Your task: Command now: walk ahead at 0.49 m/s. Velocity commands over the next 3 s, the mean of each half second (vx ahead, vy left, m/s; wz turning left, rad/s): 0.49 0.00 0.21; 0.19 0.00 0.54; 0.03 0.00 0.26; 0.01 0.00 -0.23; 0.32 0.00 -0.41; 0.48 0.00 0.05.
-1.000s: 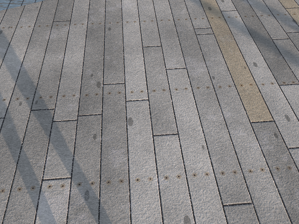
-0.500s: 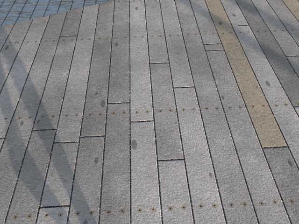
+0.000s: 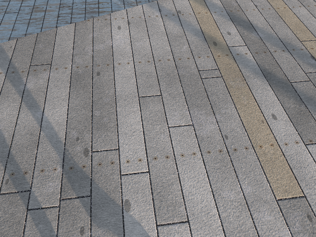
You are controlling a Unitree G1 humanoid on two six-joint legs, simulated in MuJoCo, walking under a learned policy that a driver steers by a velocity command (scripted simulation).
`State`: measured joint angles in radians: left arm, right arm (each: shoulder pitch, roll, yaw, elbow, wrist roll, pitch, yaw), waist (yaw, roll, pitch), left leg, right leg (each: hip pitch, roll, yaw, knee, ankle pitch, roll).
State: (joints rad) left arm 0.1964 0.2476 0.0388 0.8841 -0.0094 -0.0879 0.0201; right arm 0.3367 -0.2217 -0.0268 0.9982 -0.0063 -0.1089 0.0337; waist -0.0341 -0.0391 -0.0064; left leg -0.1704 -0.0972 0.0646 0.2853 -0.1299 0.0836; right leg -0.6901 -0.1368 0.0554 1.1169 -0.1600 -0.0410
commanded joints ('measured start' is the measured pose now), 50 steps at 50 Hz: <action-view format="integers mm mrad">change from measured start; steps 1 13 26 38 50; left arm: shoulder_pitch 20 -165 17 -29 -31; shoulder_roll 55 90 102 197 110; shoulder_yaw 17 25 43 76 42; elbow -41 -123 -21 -43 -140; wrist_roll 9 -12 28 -31 22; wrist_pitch -1 -48 -48 35 70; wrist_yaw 5 -47 -20 38 36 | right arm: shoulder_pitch -39 86 -24 -66 -167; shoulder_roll -143 -188 -69 -157 -217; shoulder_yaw -24 -41 -48 -95 -100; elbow -59 -24 -154 -274 -395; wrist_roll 5 30 30 10 7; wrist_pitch -15 37 69 73 93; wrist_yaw -22 -44 -44 19 -51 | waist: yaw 41 20 5 -50 52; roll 62 115 -33 -23 110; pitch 62 54 50 -83 -161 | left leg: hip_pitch -87 153 -524 -179 -84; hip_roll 291 331 222 63 246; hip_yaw -224 -248 -169 32 -424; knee -203 5 834 229 40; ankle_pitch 36 163 -31 65 250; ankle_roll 173 97 -56 38 178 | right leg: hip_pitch -28 205 516 665 140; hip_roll -34 94 -138 -107 127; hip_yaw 7 -54 -77 -263 26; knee -151 -653 -953 -485 -103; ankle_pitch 163 76 418 692 -223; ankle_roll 26 0 -138 -35 96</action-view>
